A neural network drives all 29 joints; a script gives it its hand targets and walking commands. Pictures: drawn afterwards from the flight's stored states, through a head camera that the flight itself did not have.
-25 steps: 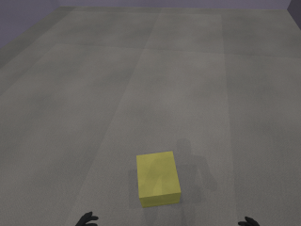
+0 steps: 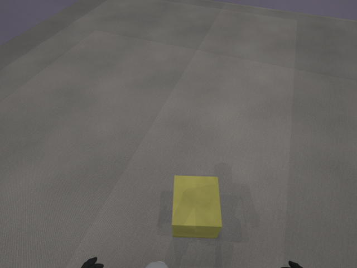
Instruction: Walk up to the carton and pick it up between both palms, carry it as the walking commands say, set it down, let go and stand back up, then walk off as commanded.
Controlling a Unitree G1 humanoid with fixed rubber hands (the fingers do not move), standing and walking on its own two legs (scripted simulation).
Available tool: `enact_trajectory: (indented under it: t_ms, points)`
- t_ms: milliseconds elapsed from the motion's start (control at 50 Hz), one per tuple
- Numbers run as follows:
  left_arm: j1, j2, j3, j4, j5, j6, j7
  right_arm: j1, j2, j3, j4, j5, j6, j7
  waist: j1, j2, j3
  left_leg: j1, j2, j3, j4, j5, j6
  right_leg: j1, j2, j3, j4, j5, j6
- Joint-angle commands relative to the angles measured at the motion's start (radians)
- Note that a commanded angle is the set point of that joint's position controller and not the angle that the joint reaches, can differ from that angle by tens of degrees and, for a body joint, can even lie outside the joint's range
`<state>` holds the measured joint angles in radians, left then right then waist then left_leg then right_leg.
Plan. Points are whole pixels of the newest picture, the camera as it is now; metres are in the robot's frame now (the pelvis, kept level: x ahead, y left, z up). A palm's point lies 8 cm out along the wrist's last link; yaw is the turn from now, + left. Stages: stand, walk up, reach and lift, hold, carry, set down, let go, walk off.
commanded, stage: walk up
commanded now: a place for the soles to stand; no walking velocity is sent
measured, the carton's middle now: (195, 207) +0.48 -0.05 -0.65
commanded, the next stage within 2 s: none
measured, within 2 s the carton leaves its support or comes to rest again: neither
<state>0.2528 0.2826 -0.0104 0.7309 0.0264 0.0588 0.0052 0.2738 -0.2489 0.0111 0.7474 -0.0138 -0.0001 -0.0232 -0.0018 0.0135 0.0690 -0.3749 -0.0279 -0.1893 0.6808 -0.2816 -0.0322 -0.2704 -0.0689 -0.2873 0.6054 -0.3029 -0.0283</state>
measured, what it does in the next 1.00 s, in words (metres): stands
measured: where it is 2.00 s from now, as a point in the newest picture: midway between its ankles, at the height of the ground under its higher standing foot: outside the picture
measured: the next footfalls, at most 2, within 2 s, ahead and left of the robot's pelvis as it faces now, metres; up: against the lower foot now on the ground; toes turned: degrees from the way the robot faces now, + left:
none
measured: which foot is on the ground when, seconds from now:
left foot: down 0.00-1.00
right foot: down 0.00-1.00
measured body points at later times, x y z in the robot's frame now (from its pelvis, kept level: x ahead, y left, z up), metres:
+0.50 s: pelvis +0.02 +0.01 +0.00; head +0.04 +0.02 +0.45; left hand +0.08 +0.27 -0.13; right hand +0.15 -0.23 -0.11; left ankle +0.05 +0.13 -0.72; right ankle +0.01 -0.10 -0.72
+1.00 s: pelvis +0.02 -0.02 +0.00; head +0.03 -0.01 +0.45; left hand +0.07 +0.25 -0.13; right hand +0.15 -0.27 -0.11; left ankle +0.05 +0.13 -0.72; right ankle +0.01 -0.11 -0.72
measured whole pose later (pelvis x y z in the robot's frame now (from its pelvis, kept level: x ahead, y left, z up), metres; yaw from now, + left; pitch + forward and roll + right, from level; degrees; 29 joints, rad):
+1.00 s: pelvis +0.02 -0.02 +0.00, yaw +4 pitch -1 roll +0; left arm 0.29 0.29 0.00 0.77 0.04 0.05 -0.01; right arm 0.27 -0.22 -0.03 0.69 -0.02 -0.01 -0.06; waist 0.01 -0.02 0.04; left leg -0.35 -0.06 -0.21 0.65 -0.29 -0.04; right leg -0.26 -0.02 -0.15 0.65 -0.38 -0.04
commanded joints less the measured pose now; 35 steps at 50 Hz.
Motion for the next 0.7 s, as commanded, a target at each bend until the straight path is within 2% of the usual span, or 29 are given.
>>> enact_trajectory:
  t_ms: [0, 60, 100, 120, 160, 200, 220, 240, 260, 280, 300, 320, 340, 360, 380, 440, 500, 520, 560, 600, 640, 680]
  points:
    - [0.015, 0.087, 0.032, -0.054, -0.002, -0.004, 0.001, 0.017, -0.122, -0.037, -0.071, 0.002, -0.012, -0.009, 0.004, 0.073, -0.061, -0.105, 0.080, -0.170, -0.150, 0.091, 0.099, 0.102, -0.062, 0.155, -0.062, -0.061, -0.007]
    - [0.032, 0.062, 0.029, -0.047, -0.002, -0.003, 0.000, 0.000, -0.129, -0.048, -0.089, 0.004, -0.009, -0.016, 0.012, 0.119, -0.080, -0.143, 0.090, -0.246, -0.206, 0.038, 0.123, 0.133, -0.018, 0.147, 0.015, -0.031, 0.003]
    - [0.048, 0.057, 0.027, -0.041, 0.002, -0.010, 0.001, -0.012, -0.121, -0.052, -0.099, 0.003, -0.005, -0.016, 0.017, 0.116, -0.084, -0.142, 0.081, -0.239, -0.202, 0.018, 0.122, 0.127, -0.025, 0.165, -0.005, -0.044, -0.002]
    - [0.049, 0.062, 0.028, -0.038, 0.004, -0.015, 0.003, -0.012, -0.110, -0.054, -0.103, 0.003, -0.005, -0.015, 0.016, 0.095, -0.081, -0.147, 0.067, -0.220, -0.185, 0.019, 0.113, 0.129, -0.042, 0.179, -0.030, -0.048, -0.009]
    - [0.047, 0.083, 0.033, -0.036, 0.009, -0.025, 0.005, -0.011, -0.086, -0.056, -0.104, 0.001, -0.010, -0.011, 0.016, 0.031, -0.069, -0.135, 0.024, -0.140, -0.099, 0.064, 0.085, 0.110, -0.113, 0.234, -0.130, -0.066, -0.033]
    - [0.049, 0.113, 0.044, -0.025, 0.014, -0.030, 0.011, 0.007, -0.066, -0.058, -0.096, 0.003, -0.016, -0.007, 0.003, -0.049, -0.064, -0.065, -0.020, -0.021, 0.042, 0.121, 0.057, 0.065, -0.232, 0.294, -0.256, -0.080, -0.080]
    - [0.032, 0.113, 0.048, -0.024, 0.013, -0.027, 0.014, 0.021, -0.062, -0.057, -0.091, 0.003, -0.016, -0.006, -0.010, -0.071, -0.051, -0.028, -0.017, 0.010, 0.065, 0.098, 0.053, 0.037, -0.256, 0.276, -0.270, -0.062, -0.094]
    - [0.009, 0.108, 0.050, -0.028, 0.011, -0.024, 0.015, 0.033, -0.060, -0.056, -0.088, 0.000, -0.016, -0.005, -0.021, -0.082, -0.043, 0.007, -0.006, 0.018, 0.066, 0.070, 0.056, 0.008, -0.252, 0.245, -0.256, -0.046, -0.090]
    - [-0.002, 0.099, 0.051, -0.031, 0.010, -0.020, 0.013, 0.037, -0.061, -0.054, -0.087, -0.005, -0.016, -0.004, -0.025, -0.070, -0.041, 0.040, 0.015, 0.011, 0.035, 0.093, 0.063, -0.013, -0.227, 0.205, -0.221, -0.045, -0.070]
    - [-0.002, 0.092, 0.053, -0.034, 0.010, -0.015, 0.011, 0.033, -0.073, -0.054, -0.090, -0.006, -0.017, -0.004, -0.022, -0.032, -0.038, 0.038, 0.039, -0.024, -0.022, 0.178, 0.069, -0.007, -0.174, 0.160, -0.171, -0.057, -0.040]
    - [0.001, 0.089, 0.056, -0.038, 0.009, -0.007, 0.008, 0.028, -0.094, -0.058, -0.096, -0.006, -0.020, -0.004, -0.012, 0.021, -0.033, -0.014, 0.070, -0.107, -0.090, 0.219, 0.081, 0.026, -0.095, 0.122, -0.085, -0.053, -0.011]
    - [0.020, 0.077, 0.058, -0.038, 0.003, 0.002, 0.005, 0.027, -0.114, -0.062, -0.102, -0.004, -0.022, -0.007, -0.002, 0.083, -0.052, -0.063, 0.104, -0.225, -0.176, 0.202, 0.107, 0.075, -0.021, 0.112, 0.023, -0.038, 0.013]
    - [0.049, 0.054, 0.054, -0.033, -0.004, 0.007, 0.002, 0.022, -0.129, -0.066, -0.110, -0.004, -0.019, -0.014, 0.006, 0.133, -0.068, -0.077, 0.132, -0.328, -0.239, 0.159, 0.152, 0.088, 0.014, 0.136, 0.084, -0.050, 0.026]
    - [0.084, 0.033, 0.049, -0.024, -0.007, 0.006, -0.001, -0.007, -0.142, -0.068, -0.118, -0.006, -0.013, -0.022, 0.025, 0.164, -0.077, -0.053, 0.146, -0.353, -0.259, 0.113, 0.186, 0.075, 0.024, 0.165, 0.084, -0.076, 0.027]
    - [0.110, 0.024, 0.044, -0.011, -0.012, -0.004, -0.003, -0.036, -0.131, -0.068, -0.125, -0.007, -0.006, -0.023, 0.038, 0.162, -0.086, -0.027, 0.139, -0.323, -0.252, 0.092, 0.182, 0.078, 0.018, 0.193, 0.043, -0.077, 0.016]
    - [0.073, 0.051, 0.041, -0.019, 0.003, -0.035, 0.000, -0.037, -0.074, -0.060, -0.116, -0.005, -0.006, -0.009, 0.022, 0.060, -0.072, -0.070, 0.071, -0.185, -0.202, 0.041, 0.092, 0.129, -0.052, 0.248, -0.089, -0.047, -0.010]
    - [0.055, 0.089, 0.043, -0.022, 0.008, -0.049, 0.002, -0.013, -0.051, -0.056, -0.091, -0.004, -0.021, 0.001, 0.004, -0.035, -0.056, 0.007, 0.007, -0.033, -0.070, 0.171, 0.054, 0.074, -0.174, 0.342, -0.227, 0.016, -0.051]
    - [0.047, 0.092, 0.044, -0.018, 0.007, -0.048, 0.006, -0.004, -0.048, -0.054, -0.085, -0.002, -0.024, 0.004, -0.005, -0.045, -0.054, 0.040, 0.005, -0.010, -0.055, 0.184, 0.051, 0.055, -0.185, 0.332, -0.233, 0.039, -0.060]
    - [0.034, 0.088, 0.043, -0.017, 0.004, -0.043, 0.008, 0.000, -0.051, -0.049, -0.081, -0.003, -0.024, 0.007, -0.008, -0.043, -0.055, 0.064, 0.026, -0.015, -0.077, 0.227, 0.054, 0.050, -0.146, 0.274, -0.199, 0.049, -0.044]
    - [0.040, 0.080, 0.042, -0.015, 0.001, -0.036, 0.006, -0.007, -0.070, -0.050, -0.081, -0.004, -0.024, 0.006, 0.003, -0.024, -0.057, 0.039, 0.055, -0.059, -0.112, 0.264, 0.063, 0.078, -0.095, 0.231, -0.149, 0.045, -0.017]
    - [0.061, 0.064, 0.039, -0.009, -0.003, -0.031, 0.003, -0.016, -0.085, -0.052, -0.082, -0.005, -0.022, 0.001, 0.018, 0.014, -0.066, -0.006, 0.078, -0.118, -0.160, 0.226, 0.078, 0.120, -0.060, 0.218, -0.097, 0.044, -0.003]
    - [0.075, 0.054, 0.035, -0.002, -0.003, -0.031, 0.002, -0.030, -0.088, -0.053, -0.083, -0.005, -0.019, -0.002, 0.027, 0.031, -0.065, -0.031, 0.078, -0.137, -0.183, 0.179, 0.084, 0.140, -0.054, 0.225, -0.084, 0.039, -0.001]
